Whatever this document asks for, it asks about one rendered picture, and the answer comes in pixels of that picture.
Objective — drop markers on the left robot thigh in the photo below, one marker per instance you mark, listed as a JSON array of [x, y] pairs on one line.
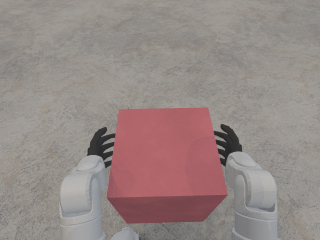
[[125, 235]]

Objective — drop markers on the carton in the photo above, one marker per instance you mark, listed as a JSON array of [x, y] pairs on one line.
[[165, 166]]

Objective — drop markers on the left robot shin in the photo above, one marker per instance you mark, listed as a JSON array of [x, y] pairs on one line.
[[126, 228]]

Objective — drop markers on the robot left hand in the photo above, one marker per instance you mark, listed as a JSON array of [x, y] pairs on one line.
[[96, 147]]

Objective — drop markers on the robot right hand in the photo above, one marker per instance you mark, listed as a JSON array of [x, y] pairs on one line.
[[231, 145]]

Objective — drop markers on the robot right forearm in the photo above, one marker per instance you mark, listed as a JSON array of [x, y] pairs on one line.
[[255, 198]]

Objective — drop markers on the robot left forearm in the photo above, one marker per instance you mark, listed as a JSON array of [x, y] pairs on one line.
[[80, 202]]

